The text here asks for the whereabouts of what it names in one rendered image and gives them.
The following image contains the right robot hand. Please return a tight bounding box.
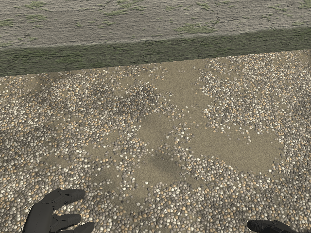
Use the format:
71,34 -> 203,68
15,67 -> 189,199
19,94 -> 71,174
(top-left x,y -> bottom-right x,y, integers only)
247,219 -> 297,233

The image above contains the left robot hand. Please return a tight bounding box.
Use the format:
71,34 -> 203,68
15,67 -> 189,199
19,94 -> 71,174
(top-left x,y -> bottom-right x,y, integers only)
20,188 -> 95,233

